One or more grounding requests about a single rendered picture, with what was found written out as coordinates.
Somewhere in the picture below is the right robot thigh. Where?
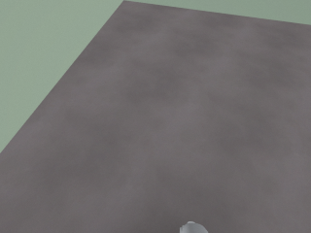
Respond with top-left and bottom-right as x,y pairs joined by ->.
180,222 -> 208,233

